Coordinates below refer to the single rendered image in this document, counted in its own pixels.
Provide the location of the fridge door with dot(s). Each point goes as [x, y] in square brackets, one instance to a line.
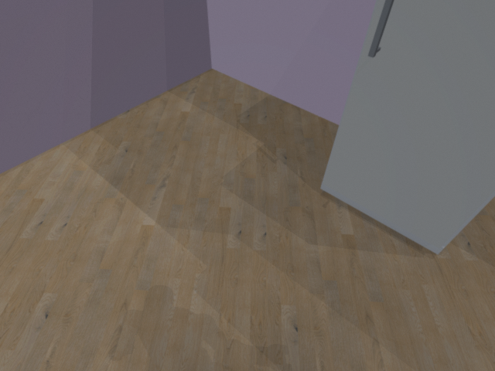
[417, 141]

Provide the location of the handle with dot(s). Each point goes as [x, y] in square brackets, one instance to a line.
[380, 28]

